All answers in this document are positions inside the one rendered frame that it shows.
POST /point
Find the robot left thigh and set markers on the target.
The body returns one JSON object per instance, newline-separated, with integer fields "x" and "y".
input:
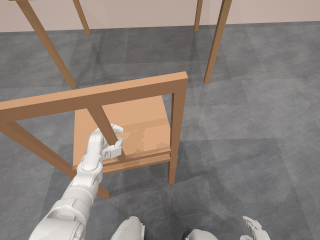
{"x": 130, "y": 229}

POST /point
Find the robot right thigh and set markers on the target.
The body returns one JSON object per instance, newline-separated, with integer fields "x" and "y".
{"x": 201, "y": 235}

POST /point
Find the robot right hand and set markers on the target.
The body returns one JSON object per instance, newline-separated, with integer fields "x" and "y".
{"x": 255, "y": 228}

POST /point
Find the chair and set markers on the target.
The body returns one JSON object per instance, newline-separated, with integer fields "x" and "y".
{"x": 135, "y": 105}

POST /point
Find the robot left hand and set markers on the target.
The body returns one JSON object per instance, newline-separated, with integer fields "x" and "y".
{"x": 98, "y": 144}

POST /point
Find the robot left upper arm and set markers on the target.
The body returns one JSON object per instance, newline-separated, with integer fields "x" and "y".
{"x": 59, "y": 229}

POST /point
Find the left robot forearm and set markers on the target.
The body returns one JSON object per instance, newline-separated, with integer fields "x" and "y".
{"x": 79, "y": 196}

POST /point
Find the table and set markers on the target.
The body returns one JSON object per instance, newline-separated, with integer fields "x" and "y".
{"x": 46, "y": 41}

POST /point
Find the robot thigh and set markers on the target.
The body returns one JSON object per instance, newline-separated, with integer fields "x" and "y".
{"x": 201, "y": 235}
{"x": 130, "y": 229}

